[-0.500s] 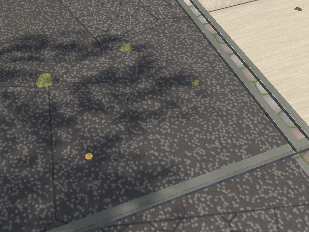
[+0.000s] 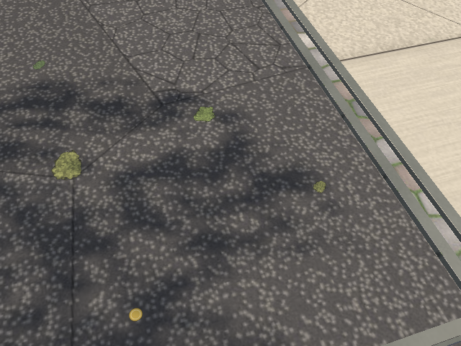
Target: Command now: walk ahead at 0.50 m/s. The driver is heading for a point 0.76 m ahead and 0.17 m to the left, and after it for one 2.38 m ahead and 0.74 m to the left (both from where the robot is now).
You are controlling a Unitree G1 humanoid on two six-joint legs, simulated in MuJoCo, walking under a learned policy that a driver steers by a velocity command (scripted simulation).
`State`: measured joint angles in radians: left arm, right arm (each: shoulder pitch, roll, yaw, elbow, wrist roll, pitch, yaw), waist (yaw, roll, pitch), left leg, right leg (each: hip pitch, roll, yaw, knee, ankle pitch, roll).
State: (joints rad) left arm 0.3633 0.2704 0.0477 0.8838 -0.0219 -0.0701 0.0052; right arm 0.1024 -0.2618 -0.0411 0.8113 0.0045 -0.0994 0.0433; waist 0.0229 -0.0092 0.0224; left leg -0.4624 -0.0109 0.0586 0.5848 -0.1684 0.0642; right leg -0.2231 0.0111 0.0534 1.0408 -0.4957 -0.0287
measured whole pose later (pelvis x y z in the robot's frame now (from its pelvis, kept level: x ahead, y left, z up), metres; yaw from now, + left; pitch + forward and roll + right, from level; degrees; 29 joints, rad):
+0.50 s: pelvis +0.28 -0.03 +0.01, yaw +2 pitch +3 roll -1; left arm 0.05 0.19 0.03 0.73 0.00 -0.09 -0.03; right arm 0.43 -0.23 -0.02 0.96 0.00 -0.04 -0.01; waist -0.04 0.02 0.02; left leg -0.05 0.02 -0.01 0.60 -0.42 0.03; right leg -0.61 -0.02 -0.11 0.73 -0.15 -0.06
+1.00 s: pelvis +0.51 +0.02 +0.04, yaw +15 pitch +1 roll -3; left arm 0.24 0.26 0.08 0.90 -0.02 -0.04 0.04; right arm 0.12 -0.26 -0.08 0.74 0.00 -0.02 0.04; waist 0.03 0.03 0.04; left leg -0.49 0.03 0.05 0.56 -0.05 0.10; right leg -0.06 -0.09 -0.29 0.58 -0.45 0.05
